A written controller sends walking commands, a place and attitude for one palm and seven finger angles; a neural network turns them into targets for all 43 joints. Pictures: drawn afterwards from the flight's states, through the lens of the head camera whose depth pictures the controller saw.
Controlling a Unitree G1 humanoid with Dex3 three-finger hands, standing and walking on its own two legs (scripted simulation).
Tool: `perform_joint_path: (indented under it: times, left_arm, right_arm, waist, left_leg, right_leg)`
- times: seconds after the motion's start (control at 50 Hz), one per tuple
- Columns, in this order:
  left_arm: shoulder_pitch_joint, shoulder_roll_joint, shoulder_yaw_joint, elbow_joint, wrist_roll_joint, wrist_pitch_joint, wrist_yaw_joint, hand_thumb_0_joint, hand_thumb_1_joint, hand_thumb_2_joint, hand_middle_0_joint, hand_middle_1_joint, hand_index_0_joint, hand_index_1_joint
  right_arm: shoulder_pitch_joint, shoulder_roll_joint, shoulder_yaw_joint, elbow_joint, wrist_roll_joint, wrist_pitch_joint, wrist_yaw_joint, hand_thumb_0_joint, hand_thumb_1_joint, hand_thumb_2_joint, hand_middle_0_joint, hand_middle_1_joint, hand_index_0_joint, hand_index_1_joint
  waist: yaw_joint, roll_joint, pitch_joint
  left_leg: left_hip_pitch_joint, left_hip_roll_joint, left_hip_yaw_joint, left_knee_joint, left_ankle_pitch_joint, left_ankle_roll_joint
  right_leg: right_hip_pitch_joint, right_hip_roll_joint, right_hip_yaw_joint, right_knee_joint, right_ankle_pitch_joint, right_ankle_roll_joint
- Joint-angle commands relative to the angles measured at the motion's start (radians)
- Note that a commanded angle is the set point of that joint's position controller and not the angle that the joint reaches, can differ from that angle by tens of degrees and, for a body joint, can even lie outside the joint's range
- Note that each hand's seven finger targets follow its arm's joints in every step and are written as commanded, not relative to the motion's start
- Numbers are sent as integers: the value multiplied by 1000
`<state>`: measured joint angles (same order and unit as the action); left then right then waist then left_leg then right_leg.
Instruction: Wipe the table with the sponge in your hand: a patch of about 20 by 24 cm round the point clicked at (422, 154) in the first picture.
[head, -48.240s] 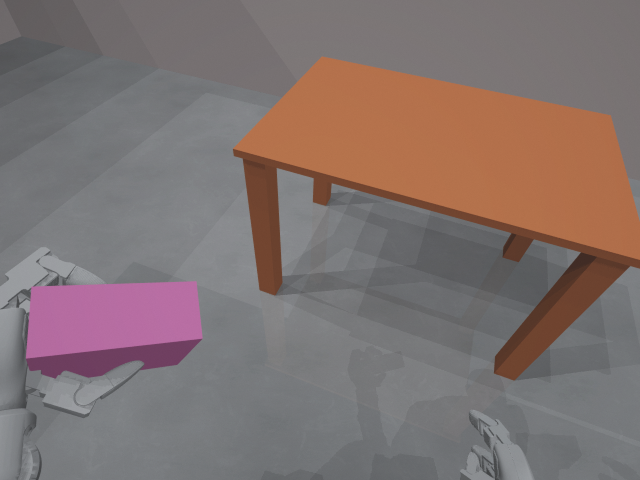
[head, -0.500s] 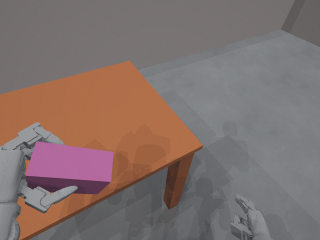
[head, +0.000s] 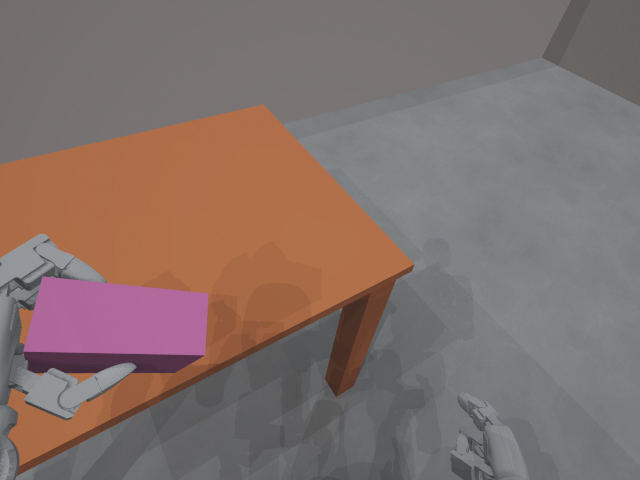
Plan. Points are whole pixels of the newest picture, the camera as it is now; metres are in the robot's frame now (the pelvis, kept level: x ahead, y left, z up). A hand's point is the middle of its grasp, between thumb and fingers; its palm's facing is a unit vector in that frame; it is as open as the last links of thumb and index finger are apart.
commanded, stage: step back with the hand held close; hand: left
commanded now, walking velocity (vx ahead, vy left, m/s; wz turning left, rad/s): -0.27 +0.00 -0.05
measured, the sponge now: (145, 334) +0.22 +0.20 +0.13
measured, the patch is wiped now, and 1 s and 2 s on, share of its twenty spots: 1.00 1.00 1.00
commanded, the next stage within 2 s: stop stepping back and stand still in 0.78 s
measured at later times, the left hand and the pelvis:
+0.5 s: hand (2, 387) +0.15 +0.27 +0.17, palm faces +0.40 -0.85 -0.35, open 10.1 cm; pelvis -0.06 +0.01 +0.00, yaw -1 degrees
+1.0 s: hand out of the picture +0.04 +0.23 +0.16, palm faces +0.23 -0.91 -0.36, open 10.2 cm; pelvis -0.19 +0.01 +0.01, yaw -4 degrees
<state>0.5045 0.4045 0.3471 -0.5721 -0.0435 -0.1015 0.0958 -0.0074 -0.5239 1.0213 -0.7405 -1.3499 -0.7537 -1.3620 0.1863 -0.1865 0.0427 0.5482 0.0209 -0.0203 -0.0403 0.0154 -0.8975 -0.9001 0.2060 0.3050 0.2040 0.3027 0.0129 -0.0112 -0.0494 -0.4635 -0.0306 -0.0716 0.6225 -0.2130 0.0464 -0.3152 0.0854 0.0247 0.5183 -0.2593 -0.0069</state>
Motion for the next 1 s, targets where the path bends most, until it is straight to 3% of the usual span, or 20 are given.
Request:
perform_joint_path:
  times: [0.0, 0.14, 0.22, 0.26, 0.3, 0.36, 0.48, 0.54, 0.58, 0.6, 0.62, 0.64, 0.66, 0.7, 0.72, 0.74, 0.78, 0.9, 0.94, 0.98]
  left_arm:
    - [-83, 141, 97, -228, -1, -78, 24, 0, 100, 1300, -1200, -1600, -1200, -1600]
    - [-116, 185, 103, -286, -15, -101, 50, 0, 100, 1300, -1200, -1600, -1200, -1600]
    - [-97, 181, 112, -279, -14, -113, 54, 0, 100, 1300, -1200, -1600, -1200, -1600]
    - [-82, 161, 123, -281, -2, -114, 48, 0, 100, 1300, -1200, -1600, -1200, -1600]
    - [-103, 161, 147, -274, 22, -115, 42, 0, 100, 1300, -1200, -1600, -1200, -1600]
    - [-122, 138, 130, -300, 12, -111, 35, 0, 100, 1300, -1200, -1600, -1200, -1600]
    - [-102, 89, 65, -274, 4, -97, 32, 0, 100, 1300, -1200, -1600, -1200, -1600]
    - [-94, 164, 118, -277, 11, -131, 24, 0, 100, 1300, -1200, -1600, -1200, -1600]
    - [-119, 161, 110, -286, 2, -161, 18, 0, 100, 1300, -1200, -1600, -1200, -1600]
    - [-101, 132, 73, -267, -6, -160, 12, 0, 100, 1300, -1200, -1600, -1200, -1600]
    - [-102, 152, 81, -274, -13, -156, 16, 0, 100, 1300, -1200, -1600, -1200, -1600]
    - [-67, 206, 140, -263, -15, -143, 23, 0, 100, 1300, -1200, -1600, -1200, -1600]
    - [-83, 164, 98, -269, -17, -131, 17, 0, 100, 1300, -1200, -1600, -1200, -1600]
    - [-102, 180, 121, -202, -14, -123, 16, 0, 100, 1300, -1200, -1600, -1200, -1600]
    - [-97, 175, 125, -187, -23, -124, 14, 0, 100, 1300, -1200, -1600, -1200, -1600]
    - [-70, 204, 152, -176, -18, -117, 18, 0, 100, 1300, -1200, -1600, -1200, -1600]
    - [-70, 157, 104, -278, -29, -106, 10, 0, 100, 1300, -1200, -1600, -1200, -1600]
    - [12, 158, 111, -360, -13, -49, 51, 0, 100, 1300, -1200, -1600, -1200, -1600]
    - [19, 187, 139, -334, -6, -40, 60, 0, 100, 1300, -1200, -1600, -1200, -1600]
    - [12, 148, 113, -283, -6, -32, 59, 0, 100, 1300, -1200, -1600, -1200, -1600]
  right_arm:
    - [-90, -179, -81, -165, 0, -49, -22, 0, -900, -900, 200, 300, 200, 300]
    - [-83, -152, -83, -154, -4, -44, -29, 0, -900, -900, 200, 300, 200, 300]
    - [-90, -161, -88, -161, 0, -37, -30, 0, -900, -900, 200, 300, 200, 300]
    - [-100, -181, -87, -172, -6, -48, -32, 0, -900, -900, 200, 300, 200, 300]
    - [-95, -183, -93, -166, -27, -72, -26, 0, -900, -900, 200, 300, 200, 300]
    - [-73, -152, -96, -138, -28, -91, -11, 0, -900, -900, 200, 300, 200, 300]
    - [-64, -128, -63, -79, -29, -114, -6, 0, -900, -900, 200, 300, 200, 300]
    - [-75, -139, -67, -61, -30, -106, -9, 0, -900, -900, 200, 300, 200, 300]
    - [-82, -121, -62, -65, -21, -94, -14, 0, -900, -900, 200, 300, 200, 300]
    - [-59, -108, -81, -61, -3, -89, -22, 0, -900, -900, 200, 300, 200, 300]
    - [-67, -122, -95, -74, 8, -89, -28, 0, -900, -900, 200, 300, 200, 300]
    - [-83, -123, -88, -89, -3, -80, -33, 0, -900, -900, 200, 300, 200, 300]
    - [-100, -89, -63, -109, -4, -64, -32, 0, -900, -900, 200, 300, 200, 300]
    - [-89, -115, -52, -106, 1, -37, -37, 0, -900, -900, 200, 300, 200, 300]
    - [-89, -137, -65, -109, 7, -40, -35, 0, -900, -900, 200, 300, 200, 300]
    - [-90, -152, -76, -107, -4, -46, -27, 0, -900, -900, 200, 300, 200, 300]
    - [-67, -138, -77, -101, -27, -76, -3, 0, -900, -900, 200, 300, 200, 300]
    - [-66, -161, -91, -126, 1, -121, 6, 0, -900, -900, 200, 300, 200, 300]
    - [-56, -170, -90, -128, 2, -125, -5, 0, -900, -900, 200, 300, 200, 300]
    - [-39, -151, -73, -112, -1, -127, -11, 0, -900, -900, 200, 300, 200, 300]
  waist:
    - [-10, 117, -106]
    - [-34, 26, -106]
    - [-31, 73, -78]
    - [-24, 240, -76]
    - [-19, 336, -91]
    - [-3, 187, -138]
    - [0, 220, -165]
    - [2, 203, -203]
    - [-8, 58, -195]
    - [-17, -135, -195]
    - [-31, -214, -172]
    - [-23, -179, -172]
    - [-37, -101, -90]
    - [-41, 15, -83]
    - [-25, 97, -115]
    - [-1, 219, -177]
    - [7, 223, -237]
    - [-1, 240, -126]
    - [-1, 289, -113]
    - [4, 287, -116]
  left_leg:
    - [-63, 148, -169, -161, -274, 36]
    - [109, 84, -79, 105, -146, -31]
    - [79, 123, -107, 4, -218, -20]
    - [-61, 208, -232, -240, -379, 24]
    - [-249, 324, -389, -455, -560, 101]
    - [3, 303, -306, -374, -343, 101]
    - [205, 251, -197, -357, -160, 31]
    - [251, 205, -113, -200, -10, -14]
    - [281, 139, -29, -2, 8, -38]
    - [320, 59, 37, 177, -46, -74]
    - [326, 21, 64, 327, -95, -82]
    - [274, 5, 65, 381, -122, -84]
    - [122, 21, 36, 275, -106, -71]
    - [137, 63, 22, -33, 330, -42]
    - [257, 161, -84, -137, 615, -1]
    - [407, 292, -240, -197, 840, 55]
    - [339, 308, -249, -257, 586, 17]
    - [27, 250, -201, -480, -430, 23]
    - [-17, 206, -163, -507, -544, -15]
    - [31, 162, -107, -455, -451, -43]
  right_leg:
    - [93, -100, 66, -14, 74, -24]
    - [-166, -277, 195, -127, 148, -112]
    - [-188, -202, 111, -67, 17, -72]
    - [-65, -55, 5, 111, -87, -16]
    - [108, 29, 14, 447, -157, 22]
    - [-48, 6, 37, 480, -220, 20]
    - [-1, -3, 20, 38, -173, -5]
    - [60, -34, 14, -210, 44, -22]
    - [-11, -137, 74, -260, 224, -55]
    - [-97, -224, 111, -236, 346, -100]
    - [-186, -303, 113, -223, 436, -134]
    - [-197, -315, 120, -187, 537, -147]
    - [-96, -309, 106, -120, 675, -133]
    - [-15, -209, 26, 66, 754, -37]
    - [-63, -100, -7, 164, 477, 1]
    - [-186, -20, 19, 312, -75, 1]
    - [-144, -17, 85, 436, -318, 6]
    - [0, -15, -14, 389, -152, 11]
    - [69, 24, -74, 308, -179, 4]
    - [119, 24, -91, 91, -204, -20]
